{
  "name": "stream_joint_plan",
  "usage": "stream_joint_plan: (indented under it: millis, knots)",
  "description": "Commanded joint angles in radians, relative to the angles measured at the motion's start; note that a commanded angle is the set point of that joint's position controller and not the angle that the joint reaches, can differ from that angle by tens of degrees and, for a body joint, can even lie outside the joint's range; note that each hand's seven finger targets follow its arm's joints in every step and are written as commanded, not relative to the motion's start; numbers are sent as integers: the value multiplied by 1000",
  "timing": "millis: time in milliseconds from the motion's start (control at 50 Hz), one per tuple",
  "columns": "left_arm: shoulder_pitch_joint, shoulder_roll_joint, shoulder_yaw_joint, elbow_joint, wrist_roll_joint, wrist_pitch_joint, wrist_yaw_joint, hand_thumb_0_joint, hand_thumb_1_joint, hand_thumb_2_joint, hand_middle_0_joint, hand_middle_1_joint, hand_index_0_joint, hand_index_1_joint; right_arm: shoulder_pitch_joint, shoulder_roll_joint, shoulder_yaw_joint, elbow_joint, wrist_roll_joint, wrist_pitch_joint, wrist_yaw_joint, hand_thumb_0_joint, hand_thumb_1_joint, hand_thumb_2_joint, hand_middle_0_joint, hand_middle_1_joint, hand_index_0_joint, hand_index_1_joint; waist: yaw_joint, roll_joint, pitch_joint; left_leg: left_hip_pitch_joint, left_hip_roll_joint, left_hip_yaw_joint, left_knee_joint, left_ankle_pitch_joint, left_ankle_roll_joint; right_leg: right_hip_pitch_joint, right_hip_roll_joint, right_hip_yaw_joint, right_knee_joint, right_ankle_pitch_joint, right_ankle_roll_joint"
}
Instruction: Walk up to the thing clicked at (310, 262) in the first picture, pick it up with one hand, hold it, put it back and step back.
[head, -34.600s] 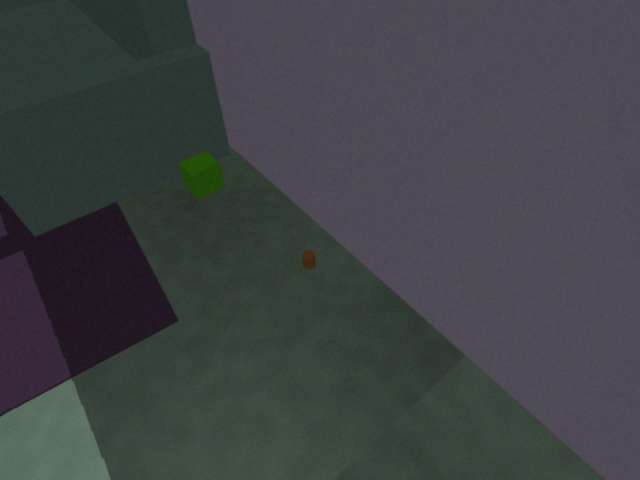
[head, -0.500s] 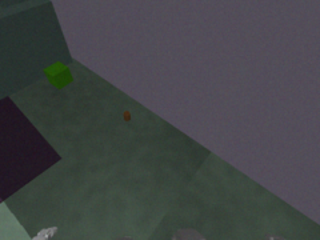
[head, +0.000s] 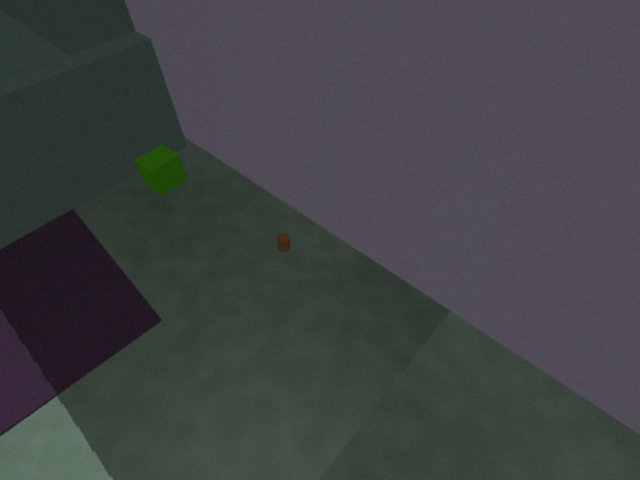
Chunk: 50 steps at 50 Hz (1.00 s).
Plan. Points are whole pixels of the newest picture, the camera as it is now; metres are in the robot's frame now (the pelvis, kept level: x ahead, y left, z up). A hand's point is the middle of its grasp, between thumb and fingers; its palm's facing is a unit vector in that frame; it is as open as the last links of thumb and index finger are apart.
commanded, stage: step back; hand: left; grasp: from above
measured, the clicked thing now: (283, 242) +1.06 +0.21 -0.73
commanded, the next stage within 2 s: stand in 0.52 s
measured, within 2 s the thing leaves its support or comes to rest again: neither
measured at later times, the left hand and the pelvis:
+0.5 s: hand out of the picture +0.14 +0.23 -0.14, palm faces +0.00 -0.92 -0.40, open 7.4 cm; pelvis +0.04 -0.02 +0.00, yaw +0 degrees
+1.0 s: hand out of the picture +0.15 +0.24 -0.14, palm faces -0.03 -0.94 -0.33, open 7.4 cm; pelvis +0.06 -0.01 +0.02, yaw -1 degrees
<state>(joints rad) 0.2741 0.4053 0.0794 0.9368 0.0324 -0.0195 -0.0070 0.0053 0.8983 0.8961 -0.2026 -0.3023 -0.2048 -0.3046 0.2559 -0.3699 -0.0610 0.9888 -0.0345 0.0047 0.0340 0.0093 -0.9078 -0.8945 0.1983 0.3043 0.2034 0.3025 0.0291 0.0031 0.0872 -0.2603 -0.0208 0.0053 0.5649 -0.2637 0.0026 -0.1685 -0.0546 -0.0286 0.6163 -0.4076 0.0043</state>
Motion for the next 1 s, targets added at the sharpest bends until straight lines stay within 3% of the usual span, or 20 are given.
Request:
stream_joint_plan:
  millis: [0, 20, 40, 80, 240, 280, 300, 320, 340, 360, 420, 480, 500, 560, 600, 620, 680, 800, 880, 980]
  knots:
    - [-56, 108, 18, -114, -25, -14, 11, 0, 900, 900, -200, -300, -200, -300, 112, -338, -103, -79, -10, -74, -35, 0, -900, -900, 200, 300, 200, 300, -74, 204, -151, 398, 350, -548, -264, 66, 205, -428, 100, -12, 375, -102, -39]
    - [-91, 186, 35, -100, -11, -7, 21, 0, 900, 900, -200, -300, -200, -300, 108, -350, -107, -76, 11, -69, -31, 0, -900, -900, 200, 300, 200, 300, -84, 125, -103, 260, 407, -577, -261, 4, 283, -381, 25, 107, 417, -188, -55]
    - [-93, 210, 33, -90, -15, -7, 21, 0, 900, 900, -200, -300, -200, -300, 72, -315, -99, -86, 12, -63, -31, 0, -900, -900, 200, 300, 200, 300, -64, 79, -46, 170, 384, -515, -274, -23, 287, -370, 23, 133, 460, -173, -59]
    - [-44, 193, 35, -72, -18, -7, 9, 0, 900, 900, -200, -300, -200, -300, -7, -248, -73, -122, 11, -66, -35, 0, -900, -900, 200, 300, 200, 300, -20, 71, -2, 132, 284, -347, -279, -38, 206, -369, 4, 137, 413, -76, -57]
    - [-41, 135, 27, -25, -28, -27, 17, 0, 900, 900, -200, -300, -200, -300, -87, -216, -39, -128, 18, -39, -40, 0, -900, -900, 200, 300, 200, 300, -11, 202, -55, 0, 205, -99, -93, 424, 160, -68, 31, -29, -4, 172, -6]
    - [6, 153, 35, 13, -23, -34, 28, 0, 900, 900, -200, -300, -200, -300, -120, -189, -26, -134, 35, -18, -41, 0, -900, -900, 200, 300, 200, 300, 22, 134, -114, -40, 153, -72, 39, 319, 108, 72, 56, -34, -135, 310, -15]
    - [1, 189, 45, 15, -15, -38, 34, 0, 900, 900, -200, -300, -200, -300, -102, -152, -13, -133, 42, -12, -43, 0, -900, -900, 200, 300, 200, 300, 23, 48, -143, -93, 119, -75, 102, 222, 73, 129, 4, 47, -143, 375, -32]
    - [-18, 245, 56, 3, -4, -43, 37, 0, 900, 900, -200, -300, -200, -300, -63, -113, -1, -134, 48, -9, -47, 0, -900, -900, 200, 300, 200, 300, 8, -108, -175, -140, 37, -74, 221, 31, 32, 126, -168, 295, -206, 395, -89]
    - [-87, 279, 54, -20, -13, -42, 35, 0, 900, 900, -200, -300, -200, -300, -39, -126, -6, -120, 44, 5, -55, 0, -900, -900, 200, 300, 200, 300, -2, -152, -163, -102, -12, -84, 323, -311, 14, -11, -327, 462, -298, 280, -204]
    - [-168, 300, 53, -41, -6, -37, 38, 0, 900, 900, -200, -300, -200, -300, -35, -181, -26, -89, 33, 15, -61, 0, -900, -900, 200, 300, 200, 300, -10, -154, -114, -45, 21, -105, 396, -372, 2, -142, -365, 529, -306, 196, -276]
    - [-196, 238, 42, -38, -6, -36, 39, 0, 900, 900, -200, -300, -200, -300, -51, -192, -24, -59, 33, 13, -52, 0, -900, -900, 200, 300, 200, 300, -26, -121, -65, -109, 27, -115, 383, -294, 15, -122, -246, 319, -253, 230, -202]
    - [-171, 231, 47, -21, 2, -33, 37, 0, 900, 900, -200, -300, -200, -300, -47, -174, -18, -43, 22, 5, -51, 0, -900, -900, 200, 300, 200, 300, -6, -162, -113, -116, 31, -70, 278, -269, 2, -47, -207, 252, -201, 287, -178]
    - [-181, 206, 14, -14, -6, -30, 30, 0, 900, 900, -200, -300, -200, -300, -50, -152, -18, -63, 28, -8, -45, 0, -900, -900, 200, 300, 200, 300, -33, -229, -129, -51, 35, -70, 113, -288, 1, -28, -170, 228, -229, 308, -161]
    - [-192, 168, 15, 6, -31, -14, 25, 0, 900, 900, -200, -300, -200, -300, -9, -153, -17, 0, 15, -42, -48, 0, -900, -900, 200, 300, 200, 300, -50, -163, -185, 161, 42, -36, -196, 140, -14, -28, -107, 117, -80, 471, -91]
    - [-170, 96, -10, -8, -53, -9, 21, 0, 900, 900, -200, -300, -200, -300, -105, -255, -27, -35, -1, -56, -58, 0, -900, -900, 200, 300, 200, 300, 3, 45, -188, 162, 232, -274, -210, 354, 52, -93, -15, 49, -31, 328, -26]
    - [-187, 128, -5, 17, -56, -4, 19, 0, 900, 900, -200, -300, -200, -300, -192, -265, -21, -38, 8, -56, -52, 0, -900, -900, 200, 300, 200, 300, 29, 34, -157, 37, 217, -241, -178, 242, 76, 11, -11, 66, -133, 219, -22]
    - [-249, 163, -9, 57, -28, -19, 7, 0, 900, 900, -200, -300, -200, -300, -191, -170, 4, -9, 27, -45, -41, 0, -900, -900, 200, 300, 200, 300, -16, 11, -140, 11, 129, -125, -206, 62, 13, 87, -81, 128, -188, 312, -45]
    - [-242, 157, -31, 108, -29, -24, 4, 0, 900, 900, -200, -300, -200, -300, -183, -186, 8, 49, 28, -49, -39, 0, -900, -900, 200, 300, 200, 300, -16, 35, -103, 70, 148, -123, -252, 170, 12, 77, -76, 98, -240, 370, -34]
    - [-245, 171, -35, 131, -26, -22, 4, 0, 900, 900, -200, -300, -200, -300, -178, -186, 10, 68, 28, -42, -36, 0, -900, -900, 200, 300, 200, 300, -19, 18, -54, 45, 139, -117, -299, 34, 11, 55, -69, 103, -291, 234, -24]
    - [-244, 161, -41, 146, -27, -27, 4, 0, 900, 900, -200, -300, -200, -300, -191, -190, 11, 74, 27, -46, -37, 0, -900, -900, 200, 300, 200, 300, -21, 26, -101, 110, 145, -107, -300, 125, 8, 65, -78, 103, -293, 333, -26]
